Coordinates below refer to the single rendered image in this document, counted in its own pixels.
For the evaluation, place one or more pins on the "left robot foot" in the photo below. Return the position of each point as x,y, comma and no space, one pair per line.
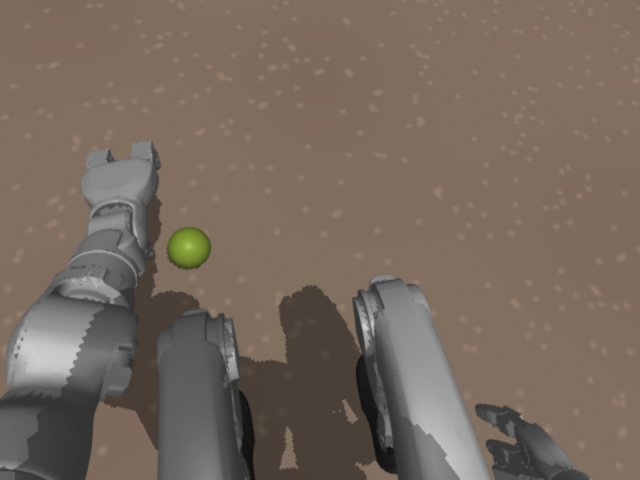
248,439

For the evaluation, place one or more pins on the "right robot foot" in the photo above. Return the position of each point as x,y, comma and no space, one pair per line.
385,455

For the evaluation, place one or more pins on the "left robot hand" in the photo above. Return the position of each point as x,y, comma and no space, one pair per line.
134,178

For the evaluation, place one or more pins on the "left robot arm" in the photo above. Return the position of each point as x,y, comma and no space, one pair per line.
72,348

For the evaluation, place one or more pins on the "ball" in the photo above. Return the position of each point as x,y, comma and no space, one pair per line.
189,247

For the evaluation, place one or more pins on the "right robot hand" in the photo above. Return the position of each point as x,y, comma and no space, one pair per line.
535,456

